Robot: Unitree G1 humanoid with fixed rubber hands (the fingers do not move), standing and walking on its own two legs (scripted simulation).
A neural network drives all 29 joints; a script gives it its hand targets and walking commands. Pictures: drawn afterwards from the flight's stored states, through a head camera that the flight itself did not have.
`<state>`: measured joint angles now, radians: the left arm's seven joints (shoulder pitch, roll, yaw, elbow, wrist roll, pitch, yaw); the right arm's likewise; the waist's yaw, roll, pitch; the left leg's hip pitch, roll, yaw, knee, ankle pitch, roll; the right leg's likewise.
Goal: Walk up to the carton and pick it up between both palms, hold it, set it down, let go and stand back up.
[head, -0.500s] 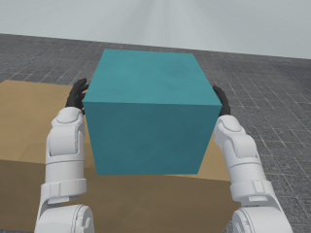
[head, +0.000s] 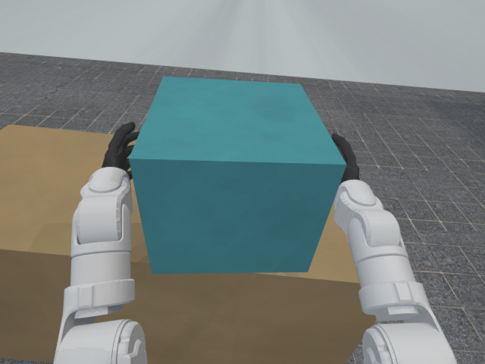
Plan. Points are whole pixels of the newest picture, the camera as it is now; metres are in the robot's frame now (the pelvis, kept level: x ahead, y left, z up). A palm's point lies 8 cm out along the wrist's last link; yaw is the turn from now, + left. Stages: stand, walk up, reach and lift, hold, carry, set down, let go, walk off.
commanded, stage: hold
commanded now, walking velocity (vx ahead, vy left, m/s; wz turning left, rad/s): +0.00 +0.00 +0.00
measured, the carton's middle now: (232, 170) +0.42 +0.00 +0.17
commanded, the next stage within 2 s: set down in 0.16 s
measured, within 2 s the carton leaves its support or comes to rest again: neither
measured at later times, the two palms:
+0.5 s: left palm (114, 162) +0.37 +0.18 +0.22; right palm (339, 175) +0.36 -0.17 +0.20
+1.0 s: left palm (130, 176) +0.41 +0.18 +0.16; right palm (329, 187) +0.39 -0.18 +0.15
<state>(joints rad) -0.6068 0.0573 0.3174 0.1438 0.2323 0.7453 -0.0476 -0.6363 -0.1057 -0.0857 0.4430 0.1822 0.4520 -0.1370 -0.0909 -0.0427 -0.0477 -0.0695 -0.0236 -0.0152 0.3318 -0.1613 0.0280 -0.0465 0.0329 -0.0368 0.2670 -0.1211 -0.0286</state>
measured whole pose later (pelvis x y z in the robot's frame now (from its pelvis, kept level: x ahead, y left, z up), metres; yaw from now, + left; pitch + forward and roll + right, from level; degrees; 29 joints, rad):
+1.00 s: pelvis +0.04 +0.00 +0.00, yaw +1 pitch -7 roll -1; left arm -0.58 0.04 0.30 0.31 0.25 0.45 -0.05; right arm -0.55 -0.07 -0.12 0.57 0.07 0.09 -0.12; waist -0.08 -0.07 0.04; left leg 0.01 -0.02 -0.03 0.33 -0.22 0.03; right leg 0.04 0.03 -0.07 0.26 -0.18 -0.03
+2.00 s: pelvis +0.04 +0.00 +0.00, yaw +1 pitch +1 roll -1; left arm -0.77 0.08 0.38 0.83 0.23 0.15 -0.03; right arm -0.68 0.02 -0.46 0.84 -0.24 -0.09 -0.04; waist -0.01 -0.04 0.00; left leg -0.13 -0.02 0.00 0.31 -0.19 0.02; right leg -0.10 0.03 -0.07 0.24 -0.16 -0.03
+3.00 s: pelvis +0.04 +0.00 +0.00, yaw +0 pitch +11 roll -1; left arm -0.88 0.11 0.42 1.14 0.21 -0.10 -0.01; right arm -0.74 0.03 -0.61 0.93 -0.38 -0.20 -0.02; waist -0.01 0.00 -0.08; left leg -0.36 -0.01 0.04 0.35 -0.19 0.03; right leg -0.33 0.02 -0.07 0.29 -0.15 -0.02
